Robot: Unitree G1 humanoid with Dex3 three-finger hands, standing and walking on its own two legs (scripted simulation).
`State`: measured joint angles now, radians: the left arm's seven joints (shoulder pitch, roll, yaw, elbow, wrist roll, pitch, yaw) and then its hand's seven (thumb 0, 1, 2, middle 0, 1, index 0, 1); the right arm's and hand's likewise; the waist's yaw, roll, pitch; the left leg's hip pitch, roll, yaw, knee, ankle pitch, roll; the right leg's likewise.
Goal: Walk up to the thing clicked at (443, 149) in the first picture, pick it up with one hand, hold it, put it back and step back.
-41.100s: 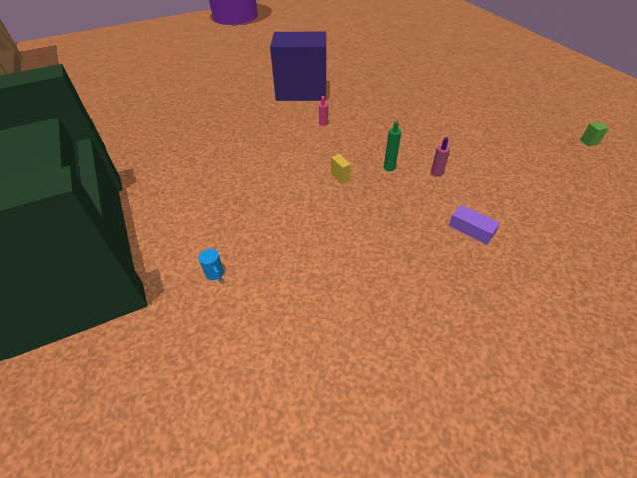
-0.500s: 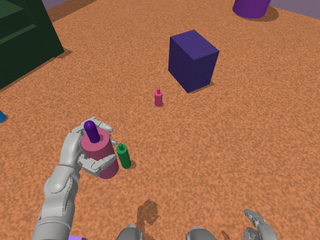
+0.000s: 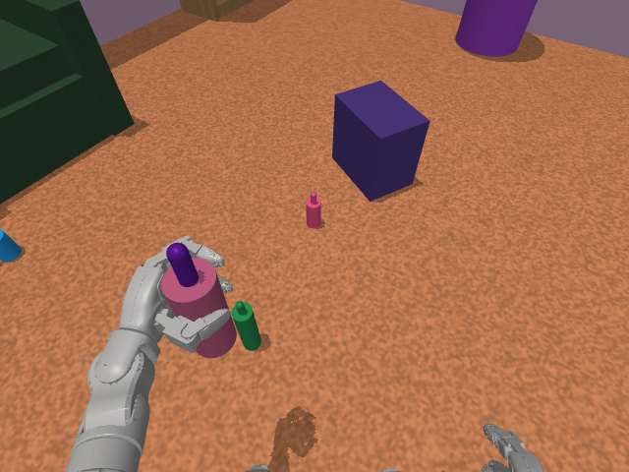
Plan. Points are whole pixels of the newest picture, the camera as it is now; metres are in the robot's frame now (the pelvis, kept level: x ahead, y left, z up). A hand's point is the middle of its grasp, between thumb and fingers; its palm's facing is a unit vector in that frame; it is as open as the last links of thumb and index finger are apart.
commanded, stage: hold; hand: left
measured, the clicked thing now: (198, 299) +0.33 +0.16 +0.05
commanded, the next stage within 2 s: none
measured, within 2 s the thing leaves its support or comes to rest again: neither
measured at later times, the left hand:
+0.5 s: hand (202, 296) +0.32 +0.15 +0.07, palm faces -0.16 -0.99 +0.01, open 9.1 cm
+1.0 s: hand (204, 297) +0.32 +0.15 +0.07, palm faces -0.16 -0.99 +0.02, open 9.1 cm
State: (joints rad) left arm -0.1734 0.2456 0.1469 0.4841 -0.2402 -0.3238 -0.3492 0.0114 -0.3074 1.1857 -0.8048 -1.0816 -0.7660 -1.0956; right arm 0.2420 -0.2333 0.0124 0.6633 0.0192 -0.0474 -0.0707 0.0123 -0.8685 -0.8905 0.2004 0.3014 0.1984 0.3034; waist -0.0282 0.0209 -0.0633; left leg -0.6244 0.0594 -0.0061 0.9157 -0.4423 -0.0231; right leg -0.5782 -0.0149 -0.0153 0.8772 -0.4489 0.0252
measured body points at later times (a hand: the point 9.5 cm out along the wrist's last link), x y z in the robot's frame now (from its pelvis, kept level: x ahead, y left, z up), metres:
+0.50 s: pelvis -0.01 +0.00 +0.01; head +0.03 +0.00 +0.46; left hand +0.32 +0.20 +0.07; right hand +0.13 -0.25 -0.10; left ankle +0.01 +0.13 -0.69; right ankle -0.01 -0.14 -0.69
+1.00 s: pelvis -0.01 +0.00 +0.01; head +0.02 +0.00 +0.46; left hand +0.32 +0.20 +0.07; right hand +0.12 -0.25 -0.09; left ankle +0.01 +0.13 -0.69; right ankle -0.01 -0.14 -0.69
